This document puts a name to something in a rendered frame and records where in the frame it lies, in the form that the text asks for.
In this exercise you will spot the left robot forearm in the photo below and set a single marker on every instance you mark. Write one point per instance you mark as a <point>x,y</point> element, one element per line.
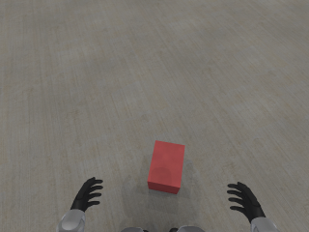
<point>72,221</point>

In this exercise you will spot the right robot forearm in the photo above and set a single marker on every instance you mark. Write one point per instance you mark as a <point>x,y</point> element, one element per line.
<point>262,224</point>

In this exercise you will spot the left robot hand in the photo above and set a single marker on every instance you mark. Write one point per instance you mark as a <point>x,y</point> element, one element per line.
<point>80,201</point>

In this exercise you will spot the right robot hand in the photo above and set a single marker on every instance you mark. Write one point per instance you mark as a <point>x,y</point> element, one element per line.
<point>251,207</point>

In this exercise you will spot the carton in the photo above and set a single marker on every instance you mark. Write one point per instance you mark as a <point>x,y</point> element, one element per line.
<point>166,167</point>

